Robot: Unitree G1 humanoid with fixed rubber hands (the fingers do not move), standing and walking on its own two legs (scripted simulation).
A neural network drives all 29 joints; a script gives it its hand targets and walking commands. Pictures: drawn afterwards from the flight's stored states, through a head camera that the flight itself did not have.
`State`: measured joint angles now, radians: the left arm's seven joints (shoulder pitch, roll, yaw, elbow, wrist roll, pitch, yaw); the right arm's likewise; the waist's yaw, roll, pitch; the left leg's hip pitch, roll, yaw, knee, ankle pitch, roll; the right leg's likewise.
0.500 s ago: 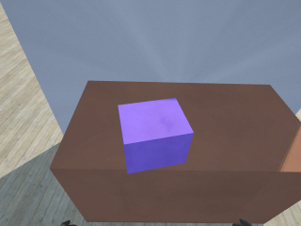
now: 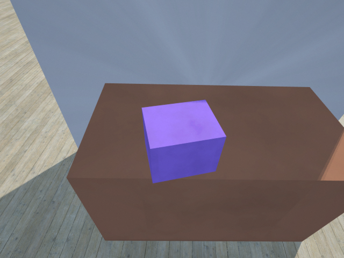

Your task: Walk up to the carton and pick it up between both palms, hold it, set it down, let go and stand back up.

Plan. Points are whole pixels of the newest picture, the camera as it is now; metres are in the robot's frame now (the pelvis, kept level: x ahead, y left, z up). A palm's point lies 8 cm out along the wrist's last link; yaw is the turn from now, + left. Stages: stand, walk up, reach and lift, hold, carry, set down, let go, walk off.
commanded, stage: stand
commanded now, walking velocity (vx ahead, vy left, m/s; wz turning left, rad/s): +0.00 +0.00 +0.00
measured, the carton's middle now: (179, 140) +0.50 -0.03 -0.05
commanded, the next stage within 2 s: none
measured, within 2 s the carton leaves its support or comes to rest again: neither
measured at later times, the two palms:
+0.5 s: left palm out of the picture +0.08 +0.26 -0.12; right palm out of the picture +0.08 -0.25 -0.10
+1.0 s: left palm out of the picture +0.09 +0.26 -0.12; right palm out of the picture +0.09 -0.25 -0.10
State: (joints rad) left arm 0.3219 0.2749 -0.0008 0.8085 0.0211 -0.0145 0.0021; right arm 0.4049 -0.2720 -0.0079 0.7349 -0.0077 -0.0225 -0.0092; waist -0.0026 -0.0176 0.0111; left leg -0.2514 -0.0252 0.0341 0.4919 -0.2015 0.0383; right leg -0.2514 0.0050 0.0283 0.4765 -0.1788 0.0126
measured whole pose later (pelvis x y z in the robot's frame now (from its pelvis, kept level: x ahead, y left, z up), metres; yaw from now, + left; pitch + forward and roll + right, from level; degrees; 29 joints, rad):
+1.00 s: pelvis +0.04 +0.01 +0.00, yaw +0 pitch -2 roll +0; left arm 0.31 0.26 -0.02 0.84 0.01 0.00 0.02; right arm 0.37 -0.26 0.00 0.74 0.00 -0.01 -0.02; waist 0.00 -0.01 0.02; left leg -0.18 -0.04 0.03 0.44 -0.22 0.05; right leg -0.20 -0.01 0.05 0.46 -0.22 0.02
